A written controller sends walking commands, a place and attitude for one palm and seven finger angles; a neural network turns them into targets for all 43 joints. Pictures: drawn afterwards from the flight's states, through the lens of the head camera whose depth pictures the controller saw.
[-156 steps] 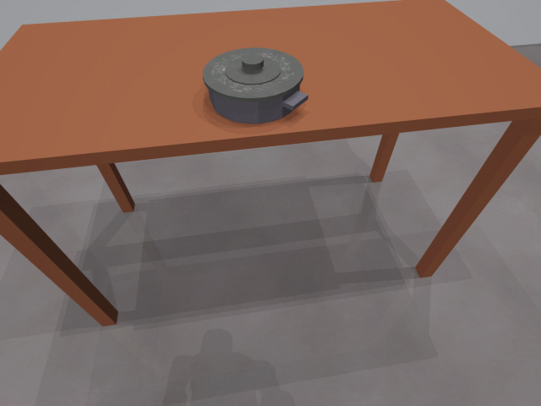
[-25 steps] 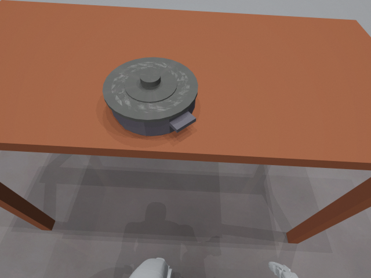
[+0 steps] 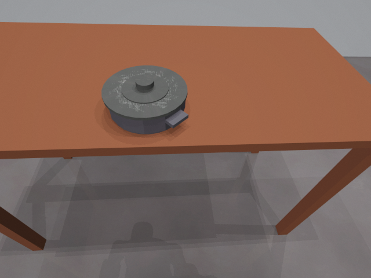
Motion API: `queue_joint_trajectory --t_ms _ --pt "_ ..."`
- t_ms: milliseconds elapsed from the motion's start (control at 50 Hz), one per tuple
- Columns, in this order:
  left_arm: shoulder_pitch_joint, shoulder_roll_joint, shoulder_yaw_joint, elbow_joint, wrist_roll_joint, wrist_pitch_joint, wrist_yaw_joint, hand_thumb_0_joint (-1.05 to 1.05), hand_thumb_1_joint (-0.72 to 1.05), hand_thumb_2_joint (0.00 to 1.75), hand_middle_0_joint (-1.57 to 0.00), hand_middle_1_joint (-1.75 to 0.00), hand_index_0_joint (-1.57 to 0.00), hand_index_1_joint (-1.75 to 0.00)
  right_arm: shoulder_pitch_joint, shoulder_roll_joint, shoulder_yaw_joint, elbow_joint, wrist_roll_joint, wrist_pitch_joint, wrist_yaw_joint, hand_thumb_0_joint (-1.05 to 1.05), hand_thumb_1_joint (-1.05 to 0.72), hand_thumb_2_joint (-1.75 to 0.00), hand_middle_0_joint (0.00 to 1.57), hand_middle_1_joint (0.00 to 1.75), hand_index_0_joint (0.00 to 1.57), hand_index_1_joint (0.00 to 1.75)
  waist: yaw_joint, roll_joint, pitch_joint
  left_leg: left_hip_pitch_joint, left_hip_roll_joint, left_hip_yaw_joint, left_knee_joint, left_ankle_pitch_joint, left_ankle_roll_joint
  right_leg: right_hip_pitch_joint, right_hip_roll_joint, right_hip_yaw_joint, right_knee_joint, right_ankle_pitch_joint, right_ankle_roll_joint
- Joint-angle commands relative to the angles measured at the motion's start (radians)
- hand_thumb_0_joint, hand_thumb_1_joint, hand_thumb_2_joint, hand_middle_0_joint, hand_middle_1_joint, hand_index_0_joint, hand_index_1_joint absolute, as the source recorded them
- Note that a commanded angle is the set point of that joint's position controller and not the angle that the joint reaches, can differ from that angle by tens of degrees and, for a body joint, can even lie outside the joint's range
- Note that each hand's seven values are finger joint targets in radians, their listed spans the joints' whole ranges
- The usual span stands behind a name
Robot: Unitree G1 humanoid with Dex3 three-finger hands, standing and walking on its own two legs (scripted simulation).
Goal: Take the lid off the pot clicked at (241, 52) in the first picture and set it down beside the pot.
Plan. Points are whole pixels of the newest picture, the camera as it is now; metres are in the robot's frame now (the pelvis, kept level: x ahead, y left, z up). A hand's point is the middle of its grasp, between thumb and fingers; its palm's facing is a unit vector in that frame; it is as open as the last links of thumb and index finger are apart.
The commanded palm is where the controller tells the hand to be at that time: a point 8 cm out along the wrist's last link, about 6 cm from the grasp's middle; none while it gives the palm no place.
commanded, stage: come to a stop and stand still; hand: left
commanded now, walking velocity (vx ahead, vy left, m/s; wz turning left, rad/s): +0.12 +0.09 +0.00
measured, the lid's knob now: (144, 82) +0.52 +0.11 +0.15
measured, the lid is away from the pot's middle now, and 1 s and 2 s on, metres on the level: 0.00 0.00 0.00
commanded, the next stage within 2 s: look again from close up in 0.24 s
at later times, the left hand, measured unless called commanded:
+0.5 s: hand out of the picture +0.00 +0.20 -0.20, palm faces +0.05 -0.98 -0.20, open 7.4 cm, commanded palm none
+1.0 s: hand out of the picture +0.04 +0.22 -0.19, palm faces +0.00 -0.98 -0.21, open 7.4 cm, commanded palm none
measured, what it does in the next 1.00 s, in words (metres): steps on the spot: right foot, then left foot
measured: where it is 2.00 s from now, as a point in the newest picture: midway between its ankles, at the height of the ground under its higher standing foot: outside the picture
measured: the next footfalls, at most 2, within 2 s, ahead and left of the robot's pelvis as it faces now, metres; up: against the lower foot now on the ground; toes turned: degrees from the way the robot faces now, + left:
right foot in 0.04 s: +0.01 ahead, -0.11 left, +0.00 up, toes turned +0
left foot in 0.36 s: +0.07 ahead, +0.11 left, +0.00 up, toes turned +2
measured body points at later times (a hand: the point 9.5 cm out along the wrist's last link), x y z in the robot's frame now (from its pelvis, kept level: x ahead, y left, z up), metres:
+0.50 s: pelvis +0.01 +0.03 -0.02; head +0.03 +0.04 +0.43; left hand +0.00 +0.25 -0.18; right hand +0.08 -0.20 -0.17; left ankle +0.03 +0.11 -0.74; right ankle -0.04 -0.12 -0.74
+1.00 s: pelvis +0.01 +0.04 -0.01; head +0.03 +0.05 +0.44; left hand +0.04 +0.27 -0.17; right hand +0.06 -0.20 -0.16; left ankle +0.03 +0.11 -0.74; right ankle -0.03 -0.11 -0.74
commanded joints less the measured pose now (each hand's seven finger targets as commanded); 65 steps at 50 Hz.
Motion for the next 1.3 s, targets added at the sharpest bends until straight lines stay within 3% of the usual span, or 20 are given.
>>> queue_joint_trajectory --t_ms 0,20,40,60,100,160,220,280,300,320,340,360,380,400,440,500,560,640,900,1280 --pt "0.241 0.084 0.014 0.031 0.010 -0.033 0.014 0.00 0.90 0.90 -0.20 -0.30 -0.20 -0.30 -0.015 -0.106 -0.030 -0.026 0.017 -0.012 -0.003 0.00 -0.90 -0.90 0.20 0.30 0.20 0.30 0.090 -0.016 0.021 -0.187 0.020 -0.068 0.034 -0.435 -0.013 0.227 -0.089 0.106 -0.449 -0.042 -0.056" --pt "0.211 0.156 0.027 0.017 0.015 -0.033 0.019 0.00 0.90 0.90 -0.20 -0.30 -0.20 -0.30 -0.028 -0.049 -0.016 -0.047 0.020 -0.010 0.002 0.00 -0.90 -0.90 0.20 0.30 0.20 0.30 0.081 -0.230 0.074 -0.265 -0.050 0.031 0.247 -0.402 -0.043 0.124 -0.273 0.346 -0.591 -0.284 -0.130" --pt "0.118 0.175 0.026 -0.018 0.014 -0.026 0.017 0.00 0.90 0.90 -0.20 -0.30 -0.20 -0.30 -0.061 -0.085 -0.024 -0.068 0.012 -0.003 0.006 0.00 -0.90 -0.90 0.20 0.30 0.20 0.30 0.066 -0.152 0.113 -0.209 -0.034 0.015 0.415 -0.409 -0.039 -0.080 -0.354 0.380 -0.625 -0.286 -0.174" --pt "0.056 0.158 0.029 -0.034 0.007 -0.051 0.022 0.00 0.90 0.90 -0.20 -0.30 -0.20 -0.30 -0.025 -0.076 -0.025 -0.054 0.007 0.001 0.009 0.00 -0.90 -0.90 0.20 0.30 0.20 0.30 0.040 -0.190 0.082 -0.226 -0.017 -0.019 0.484 -0.346 -0.027 -0.068 -0.322 0.405 -0.619 -0.282 -0.170" --pt "0.029 0.099 0.018 -0.028 0.006 -0.072 0.021 0.00 0.90 0.90 -0.20 -0.30 -0.20 -0.30 0.009 -0.097 -0.030 -0.022 0.008 -0.014 0.021 0.00 -0.90 -0.90 0.20 0.30 0.20 0.30 0.023 -0.148 0.134 -0.254 0.008 -0.006 0.532 -0.257 -0.029 -0.009 -0.247 0.254 -0.531 -0.015 -0.144" --pt "0.112 0.086 0.020 0.001 0.009 -0.088 0.021 0.00 0.90 0.90 -0.20 -0.30 -0.20 -0.30 0.001 -0.078 -0.027 -0.027 0.016 -0.032 0.022 0.00 -0.90 -0.90 0.20 0.30 0.20 0.30 0.057 -0.104 0.078 -0.239 0.000 0.037 0.491 -0.257 -0.044 0.115 -0.253 0.178 -0.423 0.342 -0.155" --pt "0.150 0.079 0.019 0.030 0.015 -0.082 0.028 0.00 0.90 0.90 -0.20 -0.30 -0.20 -0.30 -0.027 -0.053 -0.015 -0.038 0.020 -0.036 0.013 0.00 -0.90 -0.90 0.20 0.30 0.20 0.30 0.077 -0.157 0.066 -0.172 -0.004 0.047 0.371 -0.294 -0.048 0.126 -0.267 0.182 -0.363 0.493 -0.161" --pt "0.122 0.065 0.011 0.046 0.007 -0.072 0.033 0.00 0.90 0.90 -0.20 -0.30 -0.20 -0.30 0.005 -0.033 -0.006 -0.012 0.023 -0.043 0.003 0.00 -0.90 -0.90 0.20 0.30 0.20 0.30 0.046 -0.166 0.049 0.063 -0.027 0.061 0.127 -0.132 -0.044 0.012 -0.205 0.126 -0.288 0.513 -0.105" --pt "0.119 0.048 0.008 0.050 0.005 -0.069 0.034 0.00 0.90 0.90 -0.20 -0.30 -0.20 -0.30 0.036 -0.045 -0.005 0.004 0.022 -0.051 0.000 0.00 -0.90 -0.90 0.20 0.30 0.20 0.30 0.035 -0.131 0.033 0.148 -0.015 0.039 0.056 -0.058 -0.036 -0.021 -0.163 0.102 -0.235 0.476 -0.077" --pt "0.203 0.009 -0.016 0.088 0.020 -0.103 0.075 0.00 0.90 0.90 -0.20 -0.30 -0.20 -0.30 -0.004 -0.098 0.008 -0.042 0.010 -0.065 0.004 0.00 -0.90 -0.90 0.20 0.30 0.20 0.30 0.052 0.034 0.048 0.139 0.062 -0.004 0.239 0.050 -0.013 -0.046 -0.123 0.140 -0.215 0.661 -0.044" --pt "0.158 0.058 -0.009 0.042 0.022 -0.101 0.068 0.00 0.90 0.90 -0.20 -0.30 -0.20 -0.30 0.087 -0.075 0.006 -0.049 0.011 -0.056 0.007 0.00 -0.90 -0.90 0.20 0.30 0.20 0.30 0.009 0.048 -0.037 0.071 0.082 -0.021 0.208 -0.075 0.012 0.008 -0.125 0.096 -0.192 0.407 -0.056" --pt "0.141 0.045 -0.008 0.027 0.012 -0.091 0.058 0.00 0.90 0.90 -0.20 -0.30 -0.20 -0.30 0.084 -0.098 -0.001 -0.065 0.004 -0.053 0.009 0.00 -0.90 -0.90 0.20 0.30 0.20 0.30 0.023 0.208 -0.107 0.131 0.095 -0.049 0.145 0.030 0.017 0.002 -0.081 0.042 -0.093 0.279 -0.067" --pt "0.157 0.032 -0.016 0.034 0.009 -0.077 0.053 0.00 0.90 0.90 -0.20 -0.30 -0.20 -0.30 0.063 -0.131 -0.007 -0.076 0.008 -0.052 0.001 0.00 -0.90 -0.90 0.20 0.30 0.20 0.30 0.029 0.317 -0.104 0.132 0.138 -0.170 0.115 0.092 0.058 -0.057 -0.010 -0.032 -0.006 0.082 -0.045" --pt "0.170 0.007 -0.026 0.043 0.010 -0.065 0.049 0.00 0.90 0.90 -0.20 -0.30 -0.20 -0.30 0.050 -0.147 -0.009 -0.085 0.011 -0.049 -0.007 0.00 -0.90 -0.90 0.20 0.30 0.20 0.30 0.038 0.301 -0.041 0.090 0.176 -0.245 0.041 0.116 0.095 -0.109 0.027 -0.044 0.059 -0.041 -0.037" --pt "0.194 -0.033 -0.044 0.055 0.011 -0.062 0.047 0.00 0.90 0.90 -0.20 -0.30 -0.20 -0.30 0.010 -0.132 -0.005 -0.096 0.010 -0.049 -0.013 0.00 -0.90 -0.90 0.20 0.30 0.20 0.30 0.070 0.142 -0.006 0.038 0.182 -0.214 0.042 0.132 0.133 -0.104 0.010 -0.022 0.060 -0.045 -0.039" --pt "0.204 -0.016 -0.044 0.049 0.013 -0.068 0.048 0.00 0.90 0.90 -0.20 -0.30 -0.20 -0.30 -0.051 -0.110 -0.002 -0.126 0.023 -0.050 -0.010 0.00 -0.90 -0.90 0.20 0.30 0.20 0.30 0.084 0.023 -0.038 0.012 0.110 -0.131 0.108 0.029 0.078 -0.031 -0.025 0.048 -0.152 0.165 -0.049" --pt "0.137 0.030 -0.042 0.026 0.011 -0.071 0.047 0.00 0.90 0.90 -0.20 -0.30 -0.20 -0.30 -0.040 -0.102 -0.004 -0.124 0.023 -0.049 -0.007 0.00 -0.90 -0.90 0.20 0.30 0.20 0.30 0.047 -0.100 -0.022 0.081 0.065 -0.071 0.134 0.015 0.041 -0.066 -0.067 0.085 -0.169 0.314 -0.058" --pt "0.156 0.030 -0.039 0.004 0.011 -0.055 0.054 0.00 0.90 0.90 -0.20 -0.30 -0.20 -0.30 -0.035 -0.129 -0.003 -0.105 0.023 -0.057 -0.011 0.00 -0.90 -0.90 0.20 0.30 0.20 0.30 0.060 0.053 -0.039 0.117 0.120 -0.119 0.070 0.166 0.070 -0.050 -0.022 0.021 -0.118 0.199 -0.019" --pt "0.122 0.059 -0.036 -0.005 0.010 -0.049 0.042 0.00 0.90 0.90 -0.20 -0.30 -0.20 -0.30 -0.055 -0.115 0.000 -0.077 0.023 -0.052 -0.009 0.00 -0.90 -0.90 0.20 0.30 0.20 0.30 0.067 0.012 -0.004 0.076 0.086 -0.086 0.030 -0.052 0.055 -0.021 -0.055 0.055 -0.203 0.235 -0.024" --pt "0.126 0.039 -0.047 0.048 0.003 -0.059 0.038 0.00 0.90 0.90 -0.20 -0.30 -0.20 -0.30 -0.012 -0.095 0.006 0.000 0.028 -0.052 -0.011 0.00 -0.90 -0.90 0.20 0.30 0.20 0.30 0.058 0.013 0.018 0.100 0.079 -0.057 0.025 -0.061 0.035 -0.017 -0.068 0.080 -0.263 0.260 -0.032"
